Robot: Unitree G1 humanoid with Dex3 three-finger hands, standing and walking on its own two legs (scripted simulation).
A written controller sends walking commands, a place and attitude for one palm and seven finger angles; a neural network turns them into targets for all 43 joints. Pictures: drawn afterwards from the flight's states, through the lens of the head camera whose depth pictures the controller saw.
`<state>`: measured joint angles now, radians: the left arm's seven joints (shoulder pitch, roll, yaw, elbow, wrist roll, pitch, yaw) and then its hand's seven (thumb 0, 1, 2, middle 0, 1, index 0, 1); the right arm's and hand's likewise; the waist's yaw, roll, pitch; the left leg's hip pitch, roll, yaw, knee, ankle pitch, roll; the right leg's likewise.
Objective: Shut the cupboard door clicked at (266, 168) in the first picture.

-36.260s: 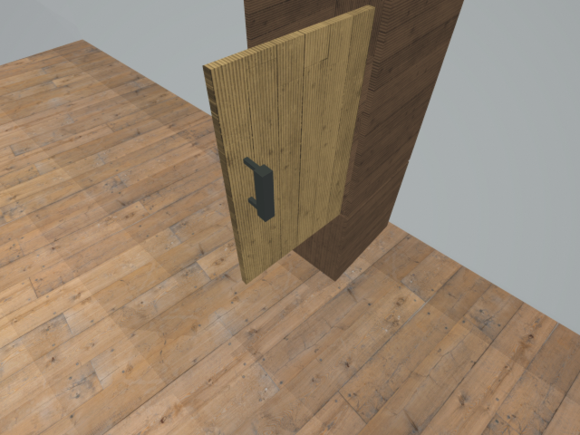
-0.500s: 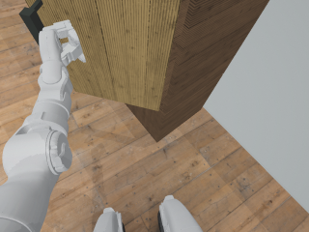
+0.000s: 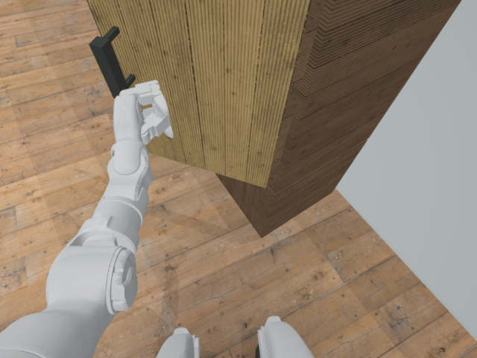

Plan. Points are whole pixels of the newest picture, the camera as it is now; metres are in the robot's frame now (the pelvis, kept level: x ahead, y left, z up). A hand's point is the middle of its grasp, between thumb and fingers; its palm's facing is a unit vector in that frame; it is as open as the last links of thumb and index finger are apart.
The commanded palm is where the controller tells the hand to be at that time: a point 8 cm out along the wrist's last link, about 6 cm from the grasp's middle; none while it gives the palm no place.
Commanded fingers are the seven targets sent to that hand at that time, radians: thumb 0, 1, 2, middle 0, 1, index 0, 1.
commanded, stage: draw the hand back to the body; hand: left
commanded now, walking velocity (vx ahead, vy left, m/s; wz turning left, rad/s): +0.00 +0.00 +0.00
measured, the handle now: (117, 64) +0.65 +0.18 +0.08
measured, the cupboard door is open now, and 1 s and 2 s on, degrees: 38 38 38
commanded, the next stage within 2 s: step back with the hand held close in 1.60 s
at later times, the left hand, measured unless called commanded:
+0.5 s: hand (97, 159) +0.38 +0.15 +0.15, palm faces +0.04 -1.00 -0.03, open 3.1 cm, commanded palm +0.33 +0.21 +0.15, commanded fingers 0.00 0.90 0.90 -1.16 -1.35 -1.16 -1.35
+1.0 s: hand out of the picture +0.26 +0.24 +0.20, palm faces +0.34 -0.89 -0.32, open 4.4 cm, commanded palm +0.21 +0.28 +0.22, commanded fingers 0.00 0.90 0.90 -0.47 -0.60 -0.47 -0.60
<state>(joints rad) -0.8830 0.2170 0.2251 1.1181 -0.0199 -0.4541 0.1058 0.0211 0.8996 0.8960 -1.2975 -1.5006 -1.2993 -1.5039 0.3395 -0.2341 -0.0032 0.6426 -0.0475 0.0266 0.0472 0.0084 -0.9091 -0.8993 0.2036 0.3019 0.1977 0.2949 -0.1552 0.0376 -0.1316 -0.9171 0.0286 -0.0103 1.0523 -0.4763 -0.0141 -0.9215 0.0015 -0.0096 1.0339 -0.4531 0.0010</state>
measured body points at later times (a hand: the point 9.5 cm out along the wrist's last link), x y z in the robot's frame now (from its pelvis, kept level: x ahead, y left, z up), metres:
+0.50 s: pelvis +0.01 +0.00 +0.04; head +0.03 -0.01 +0.49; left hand +0.37 +0.21 +0.15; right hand +0.12 -0.26 -0.06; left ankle +0.01 +0.13 -0.66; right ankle +0.02 -0.12 -0.66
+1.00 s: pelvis +0.03 +0.01 +0.08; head +0.01 -0.01 +0.53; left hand +0.24 +0.29 +0.22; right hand +0.22 -0.19 -0.01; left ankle +0.01 +0.13 -0.66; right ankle +0.02 -0.12 -0.66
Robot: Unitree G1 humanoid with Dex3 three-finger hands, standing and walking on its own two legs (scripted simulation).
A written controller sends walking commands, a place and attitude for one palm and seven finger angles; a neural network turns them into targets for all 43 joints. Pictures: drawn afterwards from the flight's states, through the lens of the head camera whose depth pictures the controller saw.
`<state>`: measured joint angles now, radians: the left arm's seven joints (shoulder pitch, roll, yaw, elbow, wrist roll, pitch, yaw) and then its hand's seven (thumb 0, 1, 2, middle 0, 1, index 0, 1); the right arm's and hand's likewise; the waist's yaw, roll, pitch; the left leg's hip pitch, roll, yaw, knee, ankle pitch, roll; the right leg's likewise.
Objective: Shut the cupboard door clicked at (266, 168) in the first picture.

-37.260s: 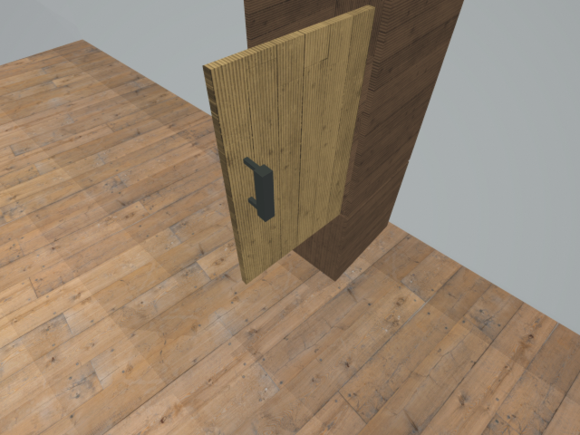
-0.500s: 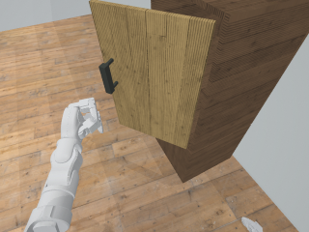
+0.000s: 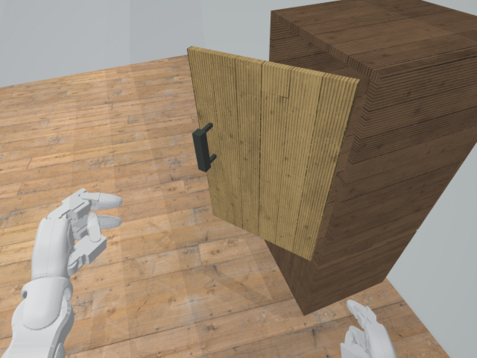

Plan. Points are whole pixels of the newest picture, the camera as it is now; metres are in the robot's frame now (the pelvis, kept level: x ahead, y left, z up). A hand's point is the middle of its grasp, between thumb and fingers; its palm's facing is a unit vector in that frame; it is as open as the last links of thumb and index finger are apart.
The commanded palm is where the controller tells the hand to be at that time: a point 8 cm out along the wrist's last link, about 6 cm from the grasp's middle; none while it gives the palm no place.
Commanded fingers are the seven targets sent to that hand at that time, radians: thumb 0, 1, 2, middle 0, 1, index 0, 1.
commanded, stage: draw the hand back to the body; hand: left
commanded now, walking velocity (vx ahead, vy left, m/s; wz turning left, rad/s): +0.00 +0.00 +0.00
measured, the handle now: (206, 146) +0.62 +0.16 +0.00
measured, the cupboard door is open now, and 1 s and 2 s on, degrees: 38 38 38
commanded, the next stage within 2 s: step back with the hand held close in 0.60 s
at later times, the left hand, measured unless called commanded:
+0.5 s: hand (57, 258) +0.19 +0.26 +0.15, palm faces +0.46 -0.79 -0.39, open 7.3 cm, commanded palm +0.14 +0.30 +0.17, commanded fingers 0.00 0.90 0.90 -0.20 -0.30 -0.20 -0.30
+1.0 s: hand (51, 255) +0.20 +0.27 +0.15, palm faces +0.37 -0.79 -0.49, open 7.4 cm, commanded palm +0.14 +0.31 +0.17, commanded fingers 0.00 0.90 0.90 -0.20 -0.30 -0.20 -0.30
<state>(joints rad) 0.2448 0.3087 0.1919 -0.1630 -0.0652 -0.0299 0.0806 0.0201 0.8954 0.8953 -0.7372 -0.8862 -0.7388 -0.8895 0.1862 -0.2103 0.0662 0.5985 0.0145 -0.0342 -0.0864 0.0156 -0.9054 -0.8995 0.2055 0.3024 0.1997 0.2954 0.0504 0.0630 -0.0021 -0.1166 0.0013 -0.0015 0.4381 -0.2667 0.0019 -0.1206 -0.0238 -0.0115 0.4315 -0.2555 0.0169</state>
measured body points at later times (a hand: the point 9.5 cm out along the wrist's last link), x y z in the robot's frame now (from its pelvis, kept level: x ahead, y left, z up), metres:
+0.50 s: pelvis +0.00 +0.00 +0.00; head -0.02 -0.03 +0.45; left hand +0.16 +0.30 +0.17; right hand +0.19 -0.23 -0.09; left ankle -0.02 +0.12 -0.74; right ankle -0.01 -0.13 -0.74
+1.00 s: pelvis -0.01 +0.01 +0.00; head +0.00 -0.01 +0.45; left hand +0.17 +0.31 +0.18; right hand +0.17 -0.24 -0.09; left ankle -0.02 +0.12 -0.74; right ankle -0.01 -0.13 -0.74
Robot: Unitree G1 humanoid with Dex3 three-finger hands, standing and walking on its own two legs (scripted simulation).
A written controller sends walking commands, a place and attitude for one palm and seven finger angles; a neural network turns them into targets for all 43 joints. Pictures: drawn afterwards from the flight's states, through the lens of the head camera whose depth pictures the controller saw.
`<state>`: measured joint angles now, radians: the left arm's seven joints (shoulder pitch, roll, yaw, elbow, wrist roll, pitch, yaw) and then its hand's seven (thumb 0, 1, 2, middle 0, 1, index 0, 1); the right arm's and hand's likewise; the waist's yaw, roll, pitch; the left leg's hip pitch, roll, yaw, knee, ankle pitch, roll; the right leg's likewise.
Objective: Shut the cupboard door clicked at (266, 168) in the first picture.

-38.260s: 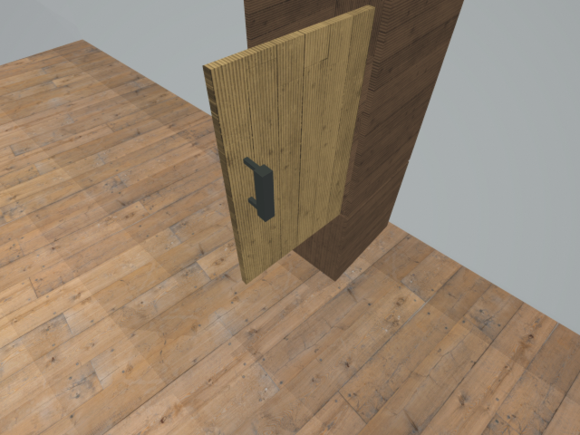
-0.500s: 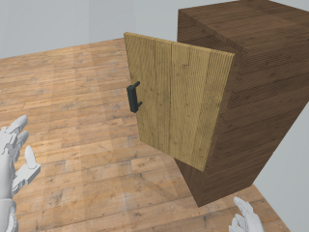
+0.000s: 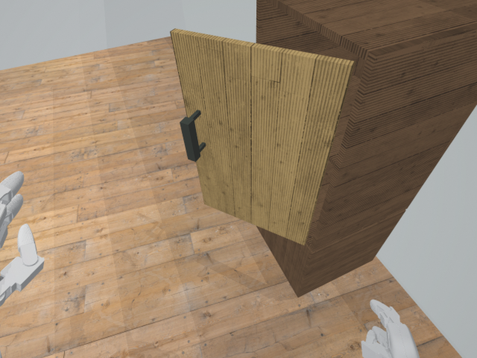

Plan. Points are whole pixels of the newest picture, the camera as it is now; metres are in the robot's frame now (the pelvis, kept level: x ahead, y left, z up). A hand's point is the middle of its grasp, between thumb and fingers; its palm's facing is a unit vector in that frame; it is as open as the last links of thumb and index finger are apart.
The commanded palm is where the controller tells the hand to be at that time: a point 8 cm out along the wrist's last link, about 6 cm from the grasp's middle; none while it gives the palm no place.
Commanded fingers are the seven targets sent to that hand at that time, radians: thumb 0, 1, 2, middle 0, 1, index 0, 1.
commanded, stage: step back with the hand held close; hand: left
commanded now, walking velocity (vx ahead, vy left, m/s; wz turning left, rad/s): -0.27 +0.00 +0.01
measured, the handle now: (195, 135) +0.63 +0.16 +0.00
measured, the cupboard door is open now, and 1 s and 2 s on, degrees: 38 38 38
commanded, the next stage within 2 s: stop stepping back and stand still in 0.92 s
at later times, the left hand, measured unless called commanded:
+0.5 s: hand out of the picture +0.10 +0.26 +0.16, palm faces +0.50 -0.75 -0.42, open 7.4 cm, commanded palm +0.05 +0.30 +0.18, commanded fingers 0.00 0.90 0.90 -0.20 -0.30 -0.20 -0.30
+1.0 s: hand out of the picture -0.03 +0.27 +0.17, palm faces +0.58 -0.71 -0.40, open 7.4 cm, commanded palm -0.08 +0.30 +0.18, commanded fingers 0.00 0.90 0.90 -0.20 -0.30 -0.20 -0.30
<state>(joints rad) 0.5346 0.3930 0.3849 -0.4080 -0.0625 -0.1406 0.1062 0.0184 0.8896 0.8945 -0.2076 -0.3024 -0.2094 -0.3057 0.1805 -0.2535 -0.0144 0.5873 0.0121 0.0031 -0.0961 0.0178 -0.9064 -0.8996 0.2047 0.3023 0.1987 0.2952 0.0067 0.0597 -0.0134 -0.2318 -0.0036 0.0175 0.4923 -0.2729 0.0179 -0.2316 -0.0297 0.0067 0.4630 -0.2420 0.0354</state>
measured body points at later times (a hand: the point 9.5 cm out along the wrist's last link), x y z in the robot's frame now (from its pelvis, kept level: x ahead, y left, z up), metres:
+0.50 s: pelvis -0.09 -0.01 -0.02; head -0.10 +0.00 +0.43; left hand +0.07 +0.30 +0.19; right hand +0.08 -0.24 -0.09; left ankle -0.01 +0.11 -0.74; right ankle +0.00 -0.14 -0.74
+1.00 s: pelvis -0.18 -0.01 -0.02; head -0.20 +0.00 +0.43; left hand -0.07 +0.30 +0.19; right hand +0.01 -0.24 -0.10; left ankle -0.11 +0.10 -0.73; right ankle -0.06 -0.14 -0.74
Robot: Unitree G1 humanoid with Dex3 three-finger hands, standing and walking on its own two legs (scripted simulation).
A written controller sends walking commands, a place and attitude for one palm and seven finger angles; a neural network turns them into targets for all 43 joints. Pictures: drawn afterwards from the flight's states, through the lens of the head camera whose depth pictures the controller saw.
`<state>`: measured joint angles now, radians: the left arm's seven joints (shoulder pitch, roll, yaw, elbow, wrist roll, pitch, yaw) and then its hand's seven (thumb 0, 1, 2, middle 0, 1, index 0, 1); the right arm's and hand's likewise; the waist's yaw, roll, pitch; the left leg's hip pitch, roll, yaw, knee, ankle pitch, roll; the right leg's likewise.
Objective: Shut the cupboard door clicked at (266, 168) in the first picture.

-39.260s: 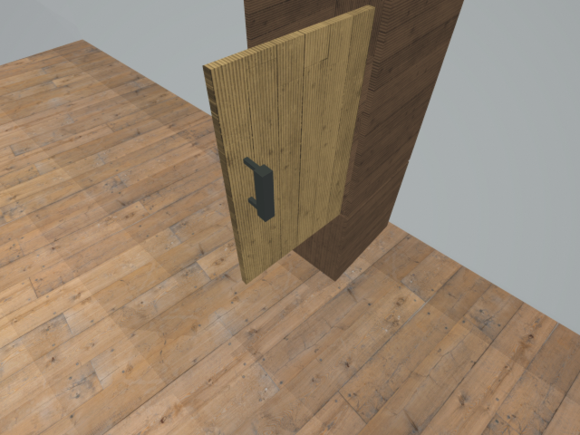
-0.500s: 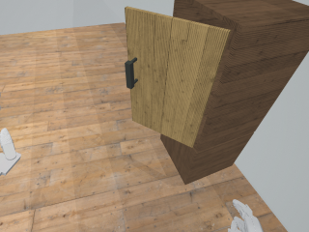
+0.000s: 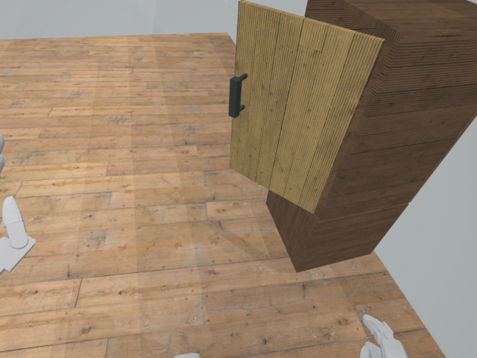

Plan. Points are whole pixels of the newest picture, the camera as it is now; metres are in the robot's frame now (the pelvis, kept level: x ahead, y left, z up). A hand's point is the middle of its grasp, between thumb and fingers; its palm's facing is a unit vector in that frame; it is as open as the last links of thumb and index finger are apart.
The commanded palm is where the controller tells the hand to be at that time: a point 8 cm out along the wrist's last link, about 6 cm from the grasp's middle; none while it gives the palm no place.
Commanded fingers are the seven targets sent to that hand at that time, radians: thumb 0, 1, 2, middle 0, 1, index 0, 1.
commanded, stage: stop stepping back and stand still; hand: left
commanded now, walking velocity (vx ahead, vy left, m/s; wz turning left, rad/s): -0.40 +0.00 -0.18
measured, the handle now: (239, 95) +0.83 +0.07 +0.03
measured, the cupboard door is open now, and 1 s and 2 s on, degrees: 38 38 38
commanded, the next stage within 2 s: let the arm hang, fingers relaxed in 1.50 s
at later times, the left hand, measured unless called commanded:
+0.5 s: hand out of the picture +0.11 +0.30 +0.19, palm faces +0.50 -0.81 -0.32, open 7.4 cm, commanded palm +0.04 +0.33 +0.20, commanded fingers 0.00 0.90 0.90 -0.20 -0.30 -0.20 -0.30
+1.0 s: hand out of the picture +0.12 +0.29 +0.18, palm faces +0.38 -0.85 -0.37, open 7.4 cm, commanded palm +0.07 +0.33 +0.20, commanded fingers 0.00 0.90 0.90 -0.20 -0.30 -0.20 -0.30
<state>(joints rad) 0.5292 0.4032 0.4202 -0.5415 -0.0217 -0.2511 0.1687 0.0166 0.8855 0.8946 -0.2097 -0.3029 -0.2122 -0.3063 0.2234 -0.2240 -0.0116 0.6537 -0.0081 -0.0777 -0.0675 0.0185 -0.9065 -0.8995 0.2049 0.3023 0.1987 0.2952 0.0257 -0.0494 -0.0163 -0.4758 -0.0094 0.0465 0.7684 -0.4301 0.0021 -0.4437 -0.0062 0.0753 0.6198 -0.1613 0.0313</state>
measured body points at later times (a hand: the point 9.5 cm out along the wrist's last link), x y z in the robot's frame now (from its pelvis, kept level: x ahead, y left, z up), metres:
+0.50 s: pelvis -0.11 +0.03 +0.01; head -0.14 +0.05 +0.46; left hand +0.08 +0.34 +0.21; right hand +0.03 -0.22 -0.06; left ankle -0.04 +0.12 -0.72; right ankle -0.12 -0.10 -0.70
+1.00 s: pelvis -0.11 +0.05 +0.01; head -0.14 +0.07 +0.46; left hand +0.09 +0.33 +0.20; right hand -0.02 -0.22 -0.07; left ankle -0.03 +0.15 -0.72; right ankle -0.14 -0.05 -0.72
